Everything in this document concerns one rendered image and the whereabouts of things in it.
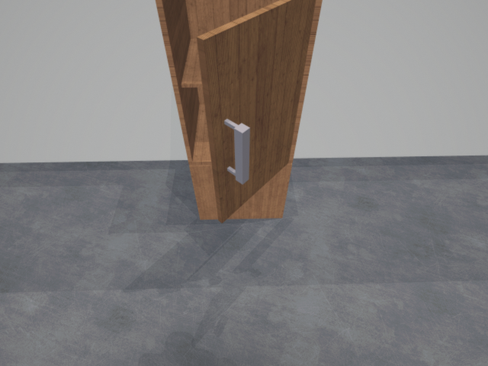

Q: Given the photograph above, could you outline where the cupboard door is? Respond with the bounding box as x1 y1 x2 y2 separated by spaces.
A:
197 0 316 223

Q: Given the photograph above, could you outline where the handle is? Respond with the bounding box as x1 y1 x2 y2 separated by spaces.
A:
224 119 250 185

